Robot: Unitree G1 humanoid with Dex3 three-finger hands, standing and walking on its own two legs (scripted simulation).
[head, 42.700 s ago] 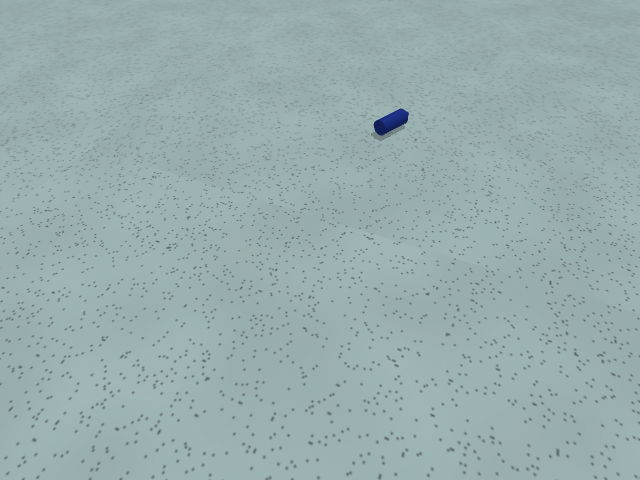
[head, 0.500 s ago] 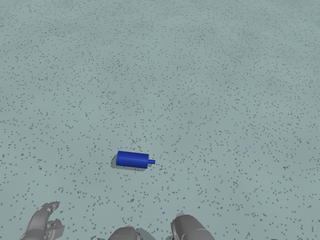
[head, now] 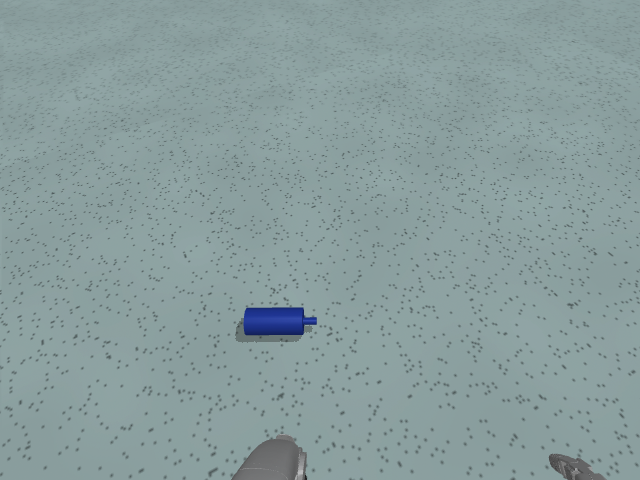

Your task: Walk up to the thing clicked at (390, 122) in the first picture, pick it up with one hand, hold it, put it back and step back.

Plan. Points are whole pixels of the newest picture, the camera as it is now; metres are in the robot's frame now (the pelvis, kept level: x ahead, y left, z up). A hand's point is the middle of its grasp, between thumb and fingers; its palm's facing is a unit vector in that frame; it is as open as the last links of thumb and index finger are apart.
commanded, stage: step back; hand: left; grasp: from above
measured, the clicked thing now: (281, 321) +0.65 +0.19 -0.71
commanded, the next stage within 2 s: none
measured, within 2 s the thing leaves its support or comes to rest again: neither
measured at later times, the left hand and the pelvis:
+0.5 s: hand out of the picture -0.05 +0.26 -0.14, palm faces +0.10 -0.92 -0.37, open 7.4 cm; pelvis -0.15 -0.01 +0.01, yaw +5 degrees
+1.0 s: hand out of the picture -0.25 +0.25 -0.15, palm faces +0.14 -0.89 -0.42, open 7.4 cm; pelvis -0.34 -0.04 -0.01, yaw +8 degrees
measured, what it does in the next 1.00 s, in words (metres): walks backwards: left foot, then right foot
